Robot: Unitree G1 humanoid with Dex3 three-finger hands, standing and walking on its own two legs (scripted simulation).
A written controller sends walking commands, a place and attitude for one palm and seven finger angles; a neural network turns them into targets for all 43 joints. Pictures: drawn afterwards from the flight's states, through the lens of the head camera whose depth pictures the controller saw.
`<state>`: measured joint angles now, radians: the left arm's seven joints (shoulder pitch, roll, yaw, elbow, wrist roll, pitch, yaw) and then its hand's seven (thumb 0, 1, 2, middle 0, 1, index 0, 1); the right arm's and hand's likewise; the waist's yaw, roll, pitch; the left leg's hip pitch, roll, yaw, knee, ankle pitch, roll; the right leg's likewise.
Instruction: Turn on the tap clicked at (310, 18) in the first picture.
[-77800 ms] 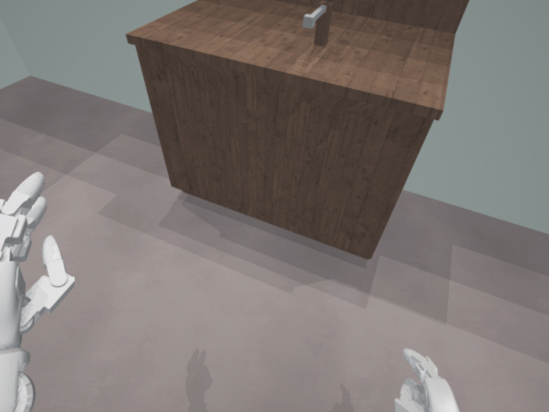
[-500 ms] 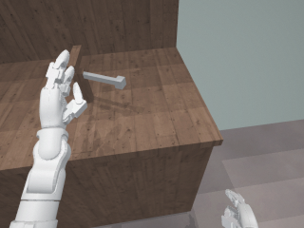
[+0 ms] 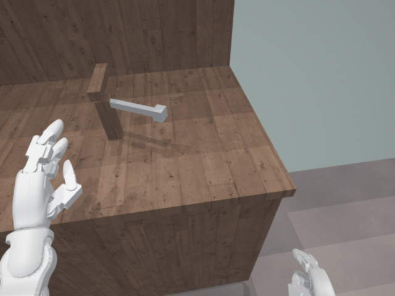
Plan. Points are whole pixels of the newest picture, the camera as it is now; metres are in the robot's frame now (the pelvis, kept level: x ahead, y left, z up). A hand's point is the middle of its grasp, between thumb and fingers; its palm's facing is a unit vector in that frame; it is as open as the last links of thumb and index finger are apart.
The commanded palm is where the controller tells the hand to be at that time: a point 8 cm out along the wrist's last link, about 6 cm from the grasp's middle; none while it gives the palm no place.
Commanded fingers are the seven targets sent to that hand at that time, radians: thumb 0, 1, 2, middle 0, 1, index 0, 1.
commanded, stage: draw the hand back beside the body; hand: left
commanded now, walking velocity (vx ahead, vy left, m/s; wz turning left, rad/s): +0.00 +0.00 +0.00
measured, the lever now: (159, 113) +0.46 +0.15 +0.15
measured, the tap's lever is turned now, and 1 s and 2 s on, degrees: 61 61 61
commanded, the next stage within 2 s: step back with the hand held close in 0.42 s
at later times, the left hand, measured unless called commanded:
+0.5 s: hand (69, 209) +0.19 +0.23 +0.15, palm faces +0.42 -0.84 -0.33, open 7.4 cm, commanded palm +0.15 +0.27 +0.16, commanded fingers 0.00 0.90 0.90 -0.20 -0.30 -0.20 -0.30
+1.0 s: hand (53, 237) +0.15 +0.23 +0.15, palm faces +0.35 -0.82 -0.45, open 7.4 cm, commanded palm +0.10 +0.28 +0.17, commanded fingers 0.00 0.90 0.90 -0.20 -0.30 -0.20 -0.30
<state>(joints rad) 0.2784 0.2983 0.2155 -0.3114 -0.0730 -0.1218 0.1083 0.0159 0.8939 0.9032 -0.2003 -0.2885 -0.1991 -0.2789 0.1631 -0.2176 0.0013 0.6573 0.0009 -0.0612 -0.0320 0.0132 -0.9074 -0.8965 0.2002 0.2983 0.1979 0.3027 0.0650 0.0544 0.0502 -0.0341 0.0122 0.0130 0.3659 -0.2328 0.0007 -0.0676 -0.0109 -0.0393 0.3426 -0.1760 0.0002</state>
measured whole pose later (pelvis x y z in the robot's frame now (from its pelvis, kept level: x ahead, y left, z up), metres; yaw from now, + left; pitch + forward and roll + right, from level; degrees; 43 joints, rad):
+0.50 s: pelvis -0.01 -0.01 +0.00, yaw +1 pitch -6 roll +0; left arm 0.40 0.31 0.25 -0.36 -0.07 -0.12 0.12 0.02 0.89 0.90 -0.21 -0.31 -0.21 -0.30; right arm 0.16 -0.21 0.00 0.65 0.00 -0.10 -0.05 0.01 -0.91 -0.90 0.20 0.30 0.20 0.30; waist 0.06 0.07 0.05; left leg -0.05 0.03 -0.01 0.39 -0.24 -0.02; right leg -0.08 0.00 -0.06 0.37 -0.19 -0.02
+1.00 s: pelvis -0.06 +0.00 -0.01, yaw -1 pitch -1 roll +0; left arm 0.52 0.37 0.32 -0.50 -0.05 -0.15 0.15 0.02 0.89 0.90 -0.21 -0.31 -0.21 -0.30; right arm 0.18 -0.22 -0.01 0.56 0.01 -0.02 -0.07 0.01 -0.91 -0.90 0.20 0.30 0.20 0.30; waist 0.01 0.03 0.06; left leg -0.30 0.01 0.03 0.51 -0.20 0.01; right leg -0.34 -0.02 -0.02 0.49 -0.14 0.00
